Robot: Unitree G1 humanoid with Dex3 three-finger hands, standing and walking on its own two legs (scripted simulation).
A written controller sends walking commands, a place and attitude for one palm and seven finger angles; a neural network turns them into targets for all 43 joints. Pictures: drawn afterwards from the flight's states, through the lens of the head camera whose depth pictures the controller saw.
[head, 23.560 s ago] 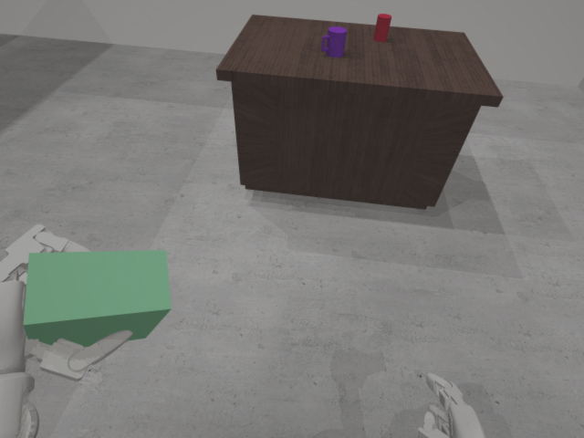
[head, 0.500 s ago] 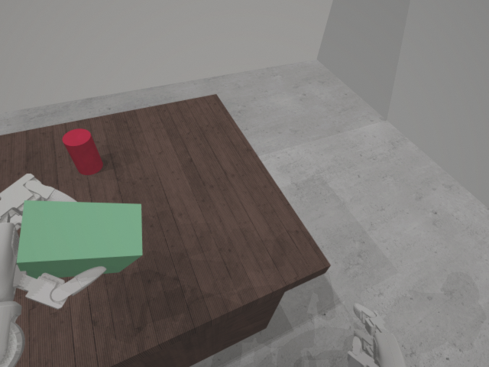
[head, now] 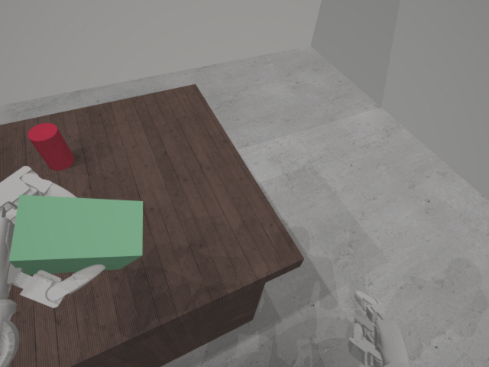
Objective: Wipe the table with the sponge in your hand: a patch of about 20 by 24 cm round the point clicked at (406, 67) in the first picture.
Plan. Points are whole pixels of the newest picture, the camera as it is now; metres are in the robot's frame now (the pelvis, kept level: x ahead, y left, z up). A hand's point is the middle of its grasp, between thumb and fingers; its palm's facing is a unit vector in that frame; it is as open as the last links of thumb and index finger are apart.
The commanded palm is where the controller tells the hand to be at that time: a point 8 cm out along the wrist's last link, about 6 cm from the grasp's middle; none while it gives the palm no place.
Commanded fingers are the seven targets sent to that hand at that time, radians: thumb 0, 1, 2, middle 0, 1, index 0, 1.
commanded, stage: shuffle to correct the standing spot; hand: left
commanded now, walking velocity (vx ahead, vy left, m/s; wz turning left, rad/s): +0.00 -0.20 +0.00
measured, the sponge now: (96, 239) +0.23 +0.21 +0.14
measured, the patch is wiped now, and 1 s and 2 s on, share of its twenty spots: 0.00 0.00 0.00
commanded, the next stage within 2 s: none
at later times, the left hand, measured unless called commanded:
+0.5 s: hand (74, 233) +0.23 +0.23 +0.16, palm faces +0.28 -0.86 -0.43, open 10.3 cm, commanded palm +0.17 +0.27 +0.18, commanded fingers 0.00 0.10 1.30 -1.20 -1.60 -1.20 -1.60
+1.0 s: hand (66, 235) +0.23 +0.23 +0.16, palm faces +0.29 -0.86 -0.42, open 10.3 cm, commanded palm +0.16 +0.27 +0.18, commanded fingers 0.00 0.10 1.30 -1.20 -1.60 -1.20 -1.60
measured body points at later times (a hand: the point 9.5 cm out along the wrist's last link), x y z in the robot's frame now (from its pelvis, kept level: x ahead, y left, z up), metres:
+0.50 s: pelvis +0.01 -0.01 +0.00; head +0.05 +0.01 +0.44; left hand +0.21 +0.27 +0.18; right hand +0.19 -0.25 -0.08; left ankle +0.02 +0.14 -0.74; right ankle +0.02 -0.09 -0.74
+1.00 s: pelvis +0.00 -0.01 +0.00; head +0.04 +0.02 +0.45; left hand +0.20 +0.27 +0.19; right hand +0.18 -0.24 -0.08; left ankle +0.02 +0.14 -0.74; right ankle +0.02 -0.09 -0.74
